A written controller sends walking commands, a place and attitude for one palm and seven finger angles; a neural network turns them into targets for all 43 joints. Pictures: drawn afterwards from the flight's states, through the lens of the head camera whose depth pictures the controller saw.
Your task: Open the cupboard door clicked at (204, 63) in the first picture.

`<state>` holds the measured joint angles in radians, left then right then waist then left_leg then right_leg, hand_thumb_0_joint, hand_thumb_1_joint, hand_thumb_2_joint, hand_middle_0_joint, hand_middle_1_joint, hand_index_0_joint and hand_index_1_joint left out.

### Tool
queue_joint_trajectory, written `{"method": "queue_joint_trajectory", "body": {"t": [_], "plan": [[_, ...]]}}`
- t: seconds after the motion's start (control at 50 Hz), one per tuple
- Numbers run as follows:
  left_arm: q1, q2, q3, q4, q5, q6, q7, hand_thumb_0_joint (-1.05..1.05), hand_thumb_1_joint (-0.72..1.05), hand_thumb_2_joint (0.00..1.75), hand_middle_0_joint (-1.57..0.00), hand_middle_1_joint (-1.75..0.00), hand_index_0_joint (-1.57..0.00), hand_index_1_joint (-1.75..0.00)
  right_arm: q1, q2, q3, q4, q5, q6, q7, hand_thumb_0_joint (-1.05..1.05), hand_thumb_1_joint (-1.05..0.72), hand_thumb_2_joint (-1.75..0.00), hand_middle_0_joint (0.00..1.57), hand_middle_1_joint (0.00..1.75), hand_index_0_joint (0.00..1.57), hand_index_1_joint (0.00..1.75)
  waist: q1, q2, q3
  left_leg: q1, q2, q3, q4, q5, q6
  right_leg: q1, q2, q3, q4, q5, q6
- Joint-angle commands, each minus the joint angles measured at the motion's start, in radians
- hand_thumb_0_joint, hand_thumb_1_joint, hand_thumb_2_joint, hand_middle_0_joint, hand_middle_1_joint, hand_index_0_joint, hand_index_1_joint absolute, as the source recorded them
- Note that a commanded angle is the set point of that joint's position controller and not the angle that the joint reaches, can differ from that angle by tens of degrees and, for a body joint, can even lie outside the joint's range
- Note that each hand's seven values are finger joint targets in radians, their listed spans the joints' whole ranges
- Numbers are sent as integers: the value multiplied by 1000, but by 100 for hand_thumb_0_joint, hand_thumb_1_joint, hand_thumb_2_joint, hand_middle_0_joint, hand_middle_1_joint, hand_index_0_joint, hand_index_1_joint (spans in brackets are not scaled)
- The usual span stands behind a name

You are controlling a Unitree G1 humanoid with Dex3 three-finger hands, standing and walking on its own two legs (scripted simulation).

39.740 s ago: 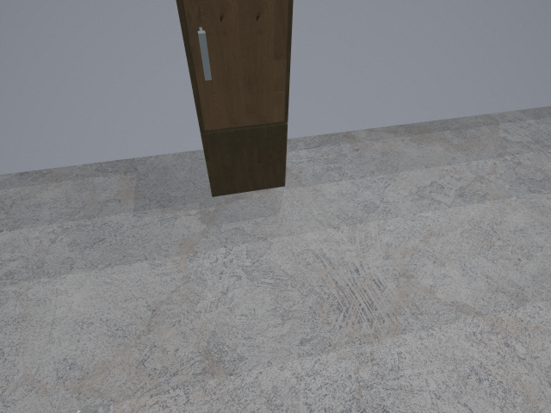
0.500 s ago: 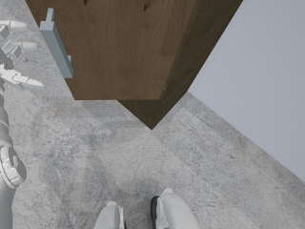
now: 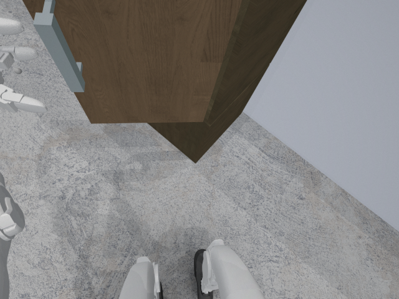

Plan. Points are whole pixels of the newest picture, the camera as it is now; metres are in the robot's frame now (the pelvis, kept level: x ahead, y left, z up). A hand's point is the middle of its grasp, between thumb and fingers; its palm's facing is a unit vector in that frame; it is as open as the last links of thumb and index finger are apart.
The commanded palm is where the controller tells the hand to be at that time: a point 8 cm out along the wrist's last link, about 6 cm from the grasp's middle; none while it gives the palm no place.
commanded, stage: slide the fingers in behind the handle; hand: left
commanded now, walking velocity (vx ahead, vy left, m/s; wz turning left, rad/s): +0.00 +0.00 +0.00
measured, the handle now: (65, 49) +0.56 +0.21 +0.07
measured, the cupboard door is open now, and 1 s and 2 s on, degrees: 45 45 44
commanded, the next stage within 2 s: close the thumb around the handle in 1.50 s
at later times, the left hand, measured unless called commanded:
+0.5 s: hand (34, 66) +0.52 +0.25 +0.07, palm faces +0.01 -1.00 -0.02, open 13.9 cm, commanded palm +0.51 +0.27 +0.07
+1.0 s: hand (42, 69) +0.52 +0.24 +0.07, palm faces +0.06 -1.00 +0.00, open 14.6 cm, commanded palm +0.51 +0.23 +0.07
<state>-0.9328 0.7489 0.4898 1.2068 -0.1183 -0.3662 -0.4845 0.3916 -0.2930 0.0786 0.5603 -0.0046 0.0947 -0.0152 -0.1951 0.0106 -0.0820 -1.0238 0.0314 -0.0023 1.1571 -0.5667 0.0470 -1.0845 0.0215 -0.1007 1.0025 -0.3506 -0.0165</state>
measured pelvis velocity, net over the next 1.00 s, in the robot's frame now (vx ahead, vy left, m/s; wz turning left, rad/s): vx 0.01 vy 0.01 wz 0.05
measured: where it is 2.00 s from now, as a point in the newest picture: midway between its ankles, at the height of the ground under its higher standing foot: outside the picture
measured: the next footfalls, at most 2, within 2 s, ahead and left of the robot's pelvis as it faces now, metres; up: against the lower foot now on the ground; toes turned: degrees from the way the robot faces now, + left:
none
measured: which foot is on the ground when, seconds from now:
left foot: down 0.00-1.00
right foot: down 0.00-1.00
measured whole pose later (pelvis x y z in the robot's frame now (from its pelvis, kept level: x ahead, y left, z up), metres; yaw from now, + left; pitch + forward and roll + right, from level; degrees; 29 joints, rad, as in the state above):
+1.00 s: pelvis +0.01 +0.01 +0.00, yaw +3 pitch +25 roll -5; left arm -0.96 0.54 0.30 1.17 -0.15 -0.41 -0.25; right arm 0.39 -0.26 0.04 0.63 -0.04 0.09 0.03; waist -0.15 0.02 -0.11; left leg -1.01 0.00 -0.05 1.15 -0.57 0.05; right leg -1.04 -0.01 -0.14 0.99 -0.38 -0.01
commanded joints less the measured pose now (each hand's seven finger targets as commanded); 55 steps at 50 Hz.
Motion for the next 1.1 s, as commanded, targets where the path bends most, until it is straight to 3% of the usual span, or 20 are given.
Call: {"method": "queue_joint_trajectory", "body": {"t": [0.0, 0.08, 0.16, 0.22, 0.3, 0.32, 0.36, 0.44, 0.5, 0.52, 0.56, 0.62, 0.68, 0.72, 0.78, 0.84, 0.86, 0.9, 0.96, 1.08], "plan": [[-424, 278, 25, -180, -25, -60, 1, 0, -50, 30, -30, -120, -30, -120, 182, -205, -70, -22, -2, -22, -20, 0, -90, -90, 20, 30, 20, 30, -19, 186, -482, 215, -4, -68, -149, 416, -22, 324, 24, 68, -62, 193, -8], [-460, 259, 2, -214, -4, -62, 25, 0, -50, 30, -30, -120, -30, -120, 191, -203, -72, -18, -7, -26, -18, 0, -90, -90, 20, 30, 20, 30, -18, 242, -535, 295, -3, -87, -149, 476, -36, 280, 22, 56, -50, 194, -11], [-463, 275, 27, -202, -6, -56, 50, 0, -50, 30, -30, -120, -30, -120, 197, -205, -70, -19, -10, -24, -15, 0, -90, -90, 20, 30, 20, 30, -18, 198, -535, 256, -2, -85, -145, 471, -29, 311, 23, 58, -47, 212, -9], [-447, 259, 17, -251, 8, -60, 64, 0, -50, 30, -30, -120, -30, -120, 200, -199, -74, -26, -13, -24, -8, 0, -90, -90, 20, 30, 20, 30, -6, 250, -575, 302, -2, -83, -147, 522, -37, 313, 21, 56, -43, 237, -10], [-440, 154, -47, -207, 2, -49, 72, 0, -50, 30, -30, -120, -30, -120, 204, -194, -77, -14, -11, -18, -1, 0, -90, -90, 20, 30, 20, 30, -34, 205, -499, 305, 4, -89, -154, 502, -37, 263, 27, 48, -62, 204, -6], [-446, 169, -36, -203, 2, -45, 76, 0, -50, 30, -30, -120, -30, -120, 208, -198, -76, -10, -13, -16, -3, 0, -90, -90, 20, 30, 20, 30, -36, 182, -490, 291, 4, -92, -159, 486, -35, 272, 26, 46, -62, 199, -7], [-495, 170, -40, -255, 4, -60, 79, 0, -50, 30, -30, -120, -30, -120, 213, -196, -78, -3, -16, -20, -4, 0, -90, -90, 20, 30, 20, 30, -31, 247, -555, 350, 4, -101, -155, 545, -47, 262, 24, 45, -51, 217, -10], [-455, 56, -102, -235, -10, -62, 84, 0, -50, 30, -30, -120, -30, -120, 219, -186, -84, 4, -18, -19, 2, 0, -90, -90, 20, 30, 20, 30, -45, 213, -514, 384, 8, -109, -153, 606, -54, 224, 28, 33, -59, 226, -12], [-485, 40, -117, -224, -2, -61, 96, 0, -50, 30, -30, -120, -30, -120, 217, -186, -86, 17, -20, -18, 4, 0, -90, -90, 20, 30, 20, 30, -53, 218, -494, 379, 7, -111, -158, 569, -57, 207, 27, 33, -62, 200, -10], [-477, 61, -98, -238, 1, -66, 101, 0, -50, 30, -30, -120, -30, -120, 220, -188, -88, 18, -23, -17, 5, 0, -90, -90, 20, 30, 20, 30, -39, 222, -517, 383, 6, -114, -157, 587, -60, 225, 25, 34, -59, 210, -13], [-485, 25, -127, -249, 4, -73, 104, 0, -50, 30, -30, -120, -30, -120, 220, -182, -92, 24, -24, -17, 8, 0, -90, -90, 20, 30, 20, 30, -44, 246, -532, 427, 10, -117, -151, 634, -70, 199, 26, 30, -58, 218, -12], [-453, -9, -145, -226, 3, -69, 112, 0, -50, 30, -30, -120, -30, -120, 216, -180, -93, 24, -24, -13, 12, 0, -90, -90, 20, 30, 20, 30, -44, 215, -501, 410, 8, -116, -154, 627, -67, 207, 28, 29, -63, 219, -13], [-474, -57, -183, -262, 4, -82, 118, 0, -50, 30, -30, -120, -30, -120, 212, -174, -98, 30, -26, -12, 16, 0, -90, -90, 20, 30, 20, 30, -44, 266, -532, 469, 10, -125, -153, 677, -81, 184, 26, 24, -60, 218, -15], [-458, -80, -193, -257, -1, -80, 122, 0, -50, 30, -30, -120, -30, -120, 210, -173, -100, 31, -26, -11, 20, 0, -90, -90, 20, 30, 20, 30, -47, 226, -515, 457, 9, -123, -156, 670, -76, 202, 29, 22, -66, 229, -15], [-476, -109, -218, -256, 0, -87, 130, 0, -50, 30, -30, -120, -30, -120, 205, -170, -102, 39, -26, -11, 21, 0, -90, -90, 20, 30, 20, 30, -50, 241, -504, 474, 10, -132, -156, 683, -84, 177, 27, 18, -64, 219, -16], [-518, -179, -273, -291, 1, -98, 145, 0, -50, 30, -30, -120, -30, -120, 200, -164, -104, 40, -29, -16, 23, 0, -90, -90, 20, 30, 20, 30, -65, 269, -500, 502, 9, -133, -154, 690, -85, 146, 25, 15, -65, 210, -18], [-530, -149, -257, -287, 9, -101, 154, 0, -50, 30, -30, -120, -30, -120, 204, -170, -107, 54, -32, -14, 24, 0, -90, -90, 20, 30, 20, 30, -64, 258, -515, 515, 13, -146, -154, 702, -94, 144, 24, 12, -61, 211, -17], [-528, -207, -298, -260, 12, -95, 161, 0, -50, 30, -30, -120, -30, -120, 200, -165, -107, 58, -34, -15, 27, 0, -90, -90, 20, 30, 20, 30, -79, 236, -484, 500, 10, -144, -155, 670, -89, 131, 24, 10, -67, 200, -15], [-559, -208, -304, -271, 18, -105, 170, 0, -50, 30, -30, -120, -30, -120, 200, -165, -108, 64, -36, -19, 27, 0, -90, -90, 20, 30, 20, 30, -80, 248, -506, 499, 7, -146, -151, 674, -89, 139, 22, 13, -61, 208, -17], [-550, -298, -368, -327, 15, -123, 181, 0, -50, 30, -30, -120, -30, -120, 193, -158, -120, 71, -42, -24, 40, 0, -90, -90, 20, 30, 20, 30, -76, 273, -568, 579, 10, -160, -145, 755, -101, 134, 21, 5, -59, 231, -19]]}}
